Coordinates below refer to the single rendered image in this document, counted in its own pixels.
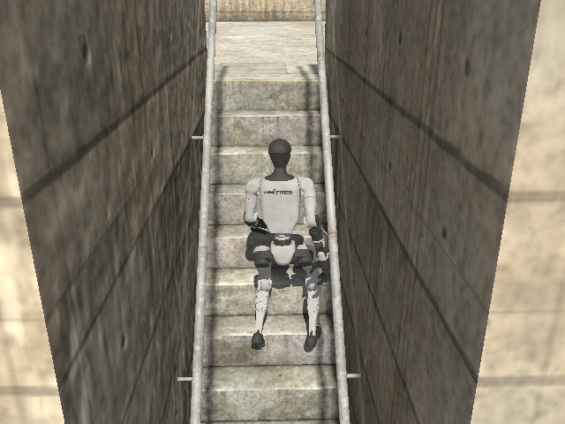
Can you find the stairs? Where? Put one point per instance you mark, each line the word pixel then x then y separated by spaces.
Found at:
pixel 281 381

